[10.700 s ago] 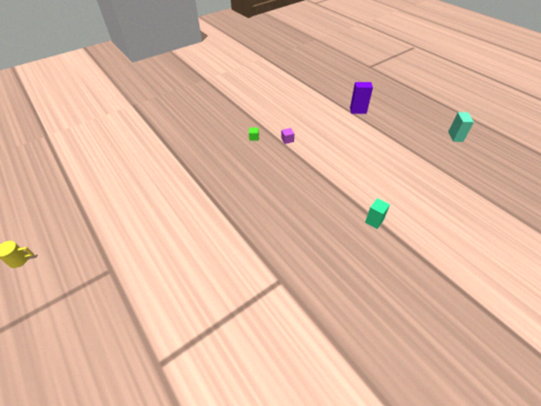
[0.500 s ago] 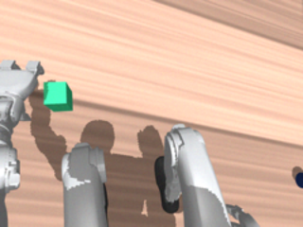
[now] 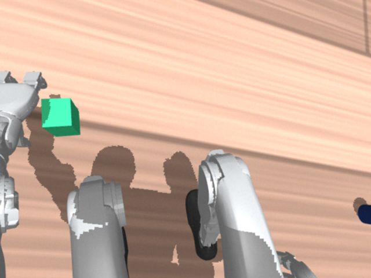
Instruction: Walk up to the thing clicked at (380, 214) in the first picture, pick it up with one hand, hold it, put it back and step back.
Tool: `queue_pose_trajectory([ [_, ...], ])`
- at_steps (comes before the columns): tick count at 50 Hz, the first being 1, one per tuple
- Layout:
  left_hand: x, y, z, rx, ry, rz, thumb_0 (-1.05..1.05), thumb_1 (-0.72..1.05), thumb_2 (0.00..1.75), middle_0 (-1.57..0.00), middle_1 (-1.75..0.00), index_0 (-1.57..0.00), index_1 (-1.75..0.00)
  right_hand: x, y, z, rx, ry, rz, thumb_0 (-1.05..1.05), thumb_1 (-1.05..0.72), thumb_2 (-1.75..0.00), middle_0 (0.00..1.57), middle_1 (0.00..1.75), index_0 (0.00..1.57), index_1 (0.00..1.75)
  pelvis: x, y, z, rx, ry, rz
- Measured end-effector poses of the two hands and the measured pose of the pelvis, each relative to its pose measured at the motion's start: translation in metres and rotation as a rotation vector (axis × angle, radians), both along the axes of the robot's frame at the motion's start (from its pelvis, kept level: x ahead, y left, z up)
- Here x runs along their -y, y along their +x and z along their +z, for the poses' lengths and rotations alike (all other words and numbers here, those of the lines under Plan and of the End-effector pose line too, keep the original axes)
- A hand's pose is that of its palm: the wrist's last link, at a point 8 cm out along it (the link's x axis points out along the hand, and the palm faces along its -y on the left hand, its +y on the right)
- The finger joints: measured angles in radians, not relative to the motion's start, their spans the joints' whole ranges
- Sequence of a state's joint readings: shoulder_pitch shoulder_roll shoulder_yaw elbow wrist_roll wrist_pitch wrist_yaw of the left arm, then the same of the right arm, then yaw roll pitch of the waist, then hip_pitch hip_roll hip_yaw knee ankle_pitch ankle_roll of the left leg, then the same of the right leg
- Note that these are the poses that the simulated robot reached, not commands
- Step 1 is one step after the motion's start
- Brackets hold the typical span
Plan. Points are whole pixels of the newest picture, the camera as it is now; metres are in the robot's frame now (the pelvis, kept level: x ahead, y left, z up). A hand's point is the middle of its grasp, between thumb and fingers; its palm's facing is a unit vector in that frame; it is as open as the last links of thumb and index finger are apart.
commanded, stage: rise first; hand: left
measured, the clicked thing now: (62, 118) +0.49 +0.22 -0.28
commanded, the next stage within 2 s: none
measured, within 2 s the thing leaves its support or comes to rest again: neither
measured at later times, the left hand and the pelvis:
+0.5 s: hand (18, 115) +0.47 +0.28 -0.17, palm faces -0.47 +0.00 -0.88, open 14.1 cm; pelvis +0.00 +0.00 +0.00, yaw +0 degrees
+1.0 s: hand (16, 116) +0.47 +0.28 -0.16, palm faces -0.48 +0.00 -0.88, open 14.1 cm; pelvis -0.01 +0.00 +0.00, yaw +0 degrees
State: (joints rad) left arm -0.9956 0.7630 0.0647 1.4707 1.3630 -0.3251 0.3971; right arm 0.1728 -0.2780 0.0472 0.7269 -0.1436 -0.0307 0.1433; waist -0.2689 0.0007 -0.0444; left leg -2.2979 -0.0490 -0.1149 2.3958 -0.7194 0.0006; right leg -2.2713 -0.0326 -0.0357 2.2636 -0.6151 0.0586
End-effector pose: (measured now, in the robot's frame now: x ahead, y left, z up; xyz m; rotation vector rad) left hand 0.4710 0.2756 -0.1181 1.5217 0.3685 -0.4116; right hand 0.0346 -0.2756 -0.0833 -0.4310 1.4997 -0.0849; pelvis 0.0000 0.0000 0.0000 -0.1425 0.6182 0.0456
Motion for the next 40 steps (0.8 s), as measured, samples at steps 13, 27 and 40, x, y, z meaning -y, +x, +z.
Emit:
queue_pose_trajectory([
  [13,-0.005,0.002,0.000,0.010,0.009,0.014,0.00,-0.49,0.98,-0.08,-0.98,-0.08,-0.97,-0.005,-0.001,-0.001,0.009,0.002,-0.004,0.00,-0.91,-0.90,0.20,0.30,0.21,0.30,-0.002,0.000,-0.003,0.000,-0.006,0.000],
  [27,-0.005,0.006,0.006,0.011,0.009,0.006,0.00,-0.50,1.00,-0.09,-0.97,-0.09,-0.97,-0.005,-0.001,0.005,0.008,0.001,-0.003,0.00,-0.91,-0.90,0.20,0.30,0.21,0.30,-0.003,0.001,0.002,-0.005,-0.008,0.001],
  [40,-0.006,0.004,0.015,-0.001,0.013,0.019,0.00,-0.50,1.00,-0.09,-0.96,-0.09,-0.96,-0.005,-0.004,0.009,0.016,0.004,-0.007,0.00,-0.91,-0.90,0.20,0.30,0.21,0.30,-0.003,-0.002,0.006,0.002,-0.007,0.003],
])
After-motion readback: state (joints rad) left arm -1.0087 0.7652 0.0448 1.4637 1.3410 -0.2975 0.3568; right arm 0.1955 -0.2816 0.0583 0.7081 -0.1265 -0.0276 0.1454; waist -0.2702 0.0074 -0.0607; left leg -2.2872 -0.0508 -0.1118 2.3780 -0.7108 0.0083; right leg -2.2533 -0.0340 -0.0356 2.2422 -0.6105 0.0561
